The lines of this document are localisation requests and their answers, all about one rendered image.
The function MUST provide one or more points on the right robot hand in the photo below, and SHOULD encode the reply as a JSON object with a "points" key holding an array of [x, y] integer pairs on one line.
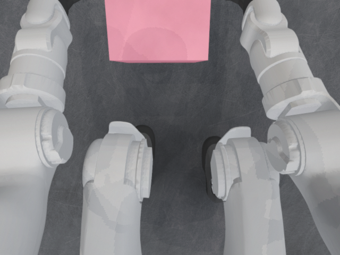
{"points": [[242, 3]]}

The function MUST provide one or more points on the robot right forearm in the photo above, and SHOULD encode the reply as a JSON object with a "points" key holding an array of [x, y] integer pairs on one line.
{"points": [[279, 64]]}

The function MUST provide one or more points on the robot left thigh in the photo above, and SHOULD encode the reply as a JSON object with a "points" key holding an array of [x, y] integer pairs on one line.
{"points": [[112, 201]]}

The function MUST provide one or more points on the robot left forearm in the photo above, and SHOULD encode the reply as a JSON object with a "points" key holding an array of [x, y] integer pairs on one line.
{"points": [[38, 64]]}

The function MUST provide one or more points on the robot left upper arm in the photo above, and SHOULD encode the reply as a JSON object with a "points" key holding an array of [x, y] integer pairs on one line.
{"points": [[33, 142]]}

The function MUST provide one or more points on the robot right upper arm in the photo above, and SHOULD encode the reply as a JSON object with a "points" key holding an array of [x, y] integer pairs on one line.
{"points": [[307, 148]]}

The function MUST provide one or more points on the carton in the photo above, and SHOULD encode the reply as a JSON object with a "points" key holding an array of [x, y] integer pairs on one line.
{"points": [[158, 31]]}

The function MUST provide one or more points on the right robot shin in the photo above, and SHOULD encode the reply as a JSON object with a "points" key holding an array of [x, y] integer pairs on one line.
{"points": [[241, 132]]}

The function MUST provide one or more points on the left robot hand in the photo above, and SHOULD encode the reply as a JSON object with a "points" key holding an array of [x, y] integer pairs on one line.
{"points": [[67, 4]]}

